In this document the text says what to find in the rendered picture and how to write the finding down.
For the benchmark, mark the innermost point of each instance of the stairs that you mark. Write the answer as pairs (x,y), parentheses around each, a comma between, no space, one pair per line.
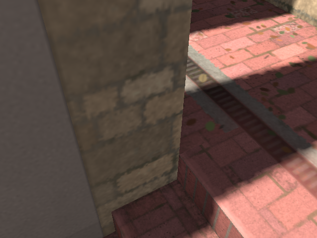
(182,208)

